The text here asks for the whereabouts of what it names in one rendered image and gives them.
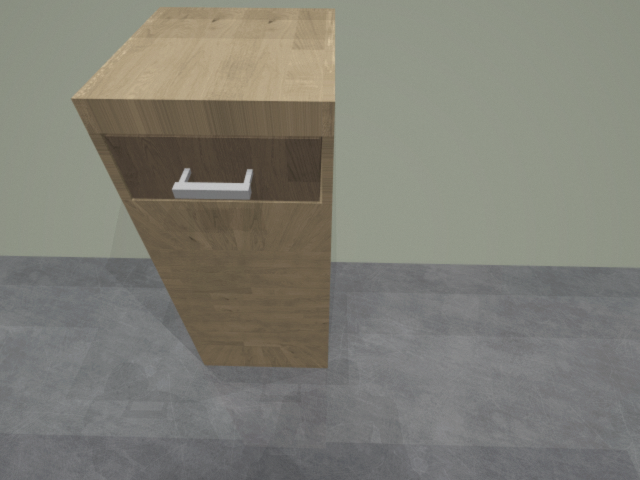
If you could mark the drawer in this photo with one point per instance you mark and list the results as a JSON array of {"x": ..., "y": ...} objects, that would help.
[{"x": 285, "y": 168}]

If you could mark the cabinet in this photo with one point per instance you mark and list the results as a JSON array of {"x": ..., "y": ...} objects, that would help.
[{"x": 250, "y": 279}]

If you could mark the handle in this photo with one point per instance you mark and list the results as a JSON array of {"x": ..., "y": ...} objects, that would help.
[{"x": 200, "y": 190}]

